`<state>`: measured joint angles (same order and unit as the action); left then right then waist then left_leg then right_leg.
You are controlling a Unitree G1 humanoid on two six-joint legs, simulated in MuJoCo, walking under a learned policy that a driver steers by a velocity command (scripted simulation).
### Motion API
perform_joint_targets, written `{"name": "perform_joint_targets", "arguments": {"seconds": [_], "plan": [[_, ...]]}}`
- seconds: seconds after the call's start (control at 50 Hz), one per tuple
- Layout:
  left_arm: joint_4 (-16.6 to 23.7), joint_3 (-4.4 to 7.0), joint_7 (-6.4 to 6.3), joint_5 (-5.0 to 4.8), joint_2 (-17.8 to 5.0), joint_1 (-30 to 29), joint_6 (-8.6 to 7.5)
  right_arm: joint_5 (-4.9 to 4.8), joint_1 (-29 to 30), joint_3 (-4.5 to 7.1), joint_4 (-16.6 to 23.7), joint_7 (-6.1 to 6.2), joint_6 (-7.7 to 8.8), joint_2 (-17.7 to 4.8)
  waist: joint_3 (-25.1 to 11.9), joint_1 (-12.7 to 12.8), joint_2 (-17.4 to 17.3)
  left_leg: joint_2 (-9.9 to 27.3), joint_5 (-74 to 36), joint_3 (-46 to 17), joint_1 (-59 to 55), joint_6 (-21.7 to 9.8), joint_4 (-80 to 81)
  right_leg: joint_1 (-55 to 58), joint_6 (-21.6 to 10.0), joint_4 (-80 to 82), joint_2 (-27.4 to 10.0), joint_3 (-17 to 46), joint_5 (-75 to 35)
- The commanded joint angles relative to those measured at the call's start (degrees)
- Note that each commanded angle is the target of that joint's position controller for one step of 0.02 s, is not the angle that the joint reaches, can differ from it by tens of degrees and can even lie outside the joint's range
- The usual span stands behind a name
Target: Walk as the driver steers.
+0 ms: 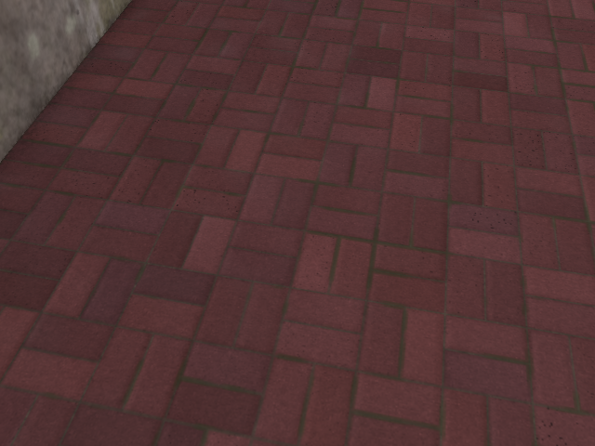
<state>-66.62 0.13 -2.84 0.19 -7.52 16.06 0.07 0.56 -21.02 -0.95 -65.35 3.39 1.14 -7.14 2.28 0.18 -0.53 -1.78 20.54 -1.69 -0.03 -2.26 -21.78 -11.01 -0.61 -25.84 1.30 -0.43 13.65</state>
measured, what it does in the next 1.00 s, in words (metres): steps on the spot: right foot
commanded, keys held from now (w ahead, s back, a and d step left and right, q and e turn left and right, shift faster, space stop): no key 0.66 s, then w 0.34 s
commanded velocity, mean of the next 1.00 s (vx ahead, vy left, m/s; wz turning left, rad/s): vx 0.08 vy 0.00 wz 0.00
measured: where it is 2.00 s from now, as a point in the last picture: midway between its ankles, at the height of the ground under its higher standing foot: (343, 405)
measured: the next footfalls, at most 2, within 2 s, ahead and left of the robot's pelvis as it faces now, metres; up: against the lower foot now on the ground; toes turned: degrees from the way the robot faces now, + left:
right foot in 1.00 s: +0.15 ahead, -0.13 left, +0.00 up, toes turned -5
left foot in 1.52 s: +0.49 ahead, +0.02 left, +0.00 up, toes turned +4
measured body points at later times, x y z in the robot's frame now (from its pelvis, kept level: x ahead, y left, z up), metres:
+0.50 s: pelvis -0.02 +0.01 +0.00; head -0.01 +0.01 +0.45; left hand -0.05 +0.22 -0.16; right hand -0.07 -0.20 -0.16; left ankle -0.10 +0.10 -0.74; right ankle +0.00 -0.12 -0.74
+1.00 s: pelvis +0.06 -0.03 -0.01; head +0.07 -0.05 +0.44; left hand +0.13 +0.21 -0.15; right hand -0.09 -0.24 -0.16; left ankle -0.10 +0.10 -0.74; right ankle +0.11 -0.12 -0.74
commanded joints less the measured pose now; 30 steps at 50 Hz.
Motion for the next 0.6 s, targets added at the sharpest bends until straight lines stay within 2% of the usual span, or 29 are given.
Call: {"name": "perform_joint_targets", "arguments": {"seconds": [0.02,0.6], "plan": [[0.0,0.56,-0.06,0.02,-4.1,4.7,0.00,0.01,-6.7,0.47,-0.5,0.08,0.02,-3.8,2.6,0.0,-0.2,6.7,-22.5,-3.5,6.5,-0.9,2.8,3.8,-2.1,2.0,-6.1,5.1,-18.6],[-0.9,0.03,0.32,0.00,-3.2,6.5,0.10,0.01,-8.0,0.16,-0.3,-0.36,0.52,-2.7,4.2,0.3,-0.3,6.7,-16.3,-4.1,9.3,-1.3,5.0,2.1,-1.1,3.9,-6.2,5.1,-11.6]]}}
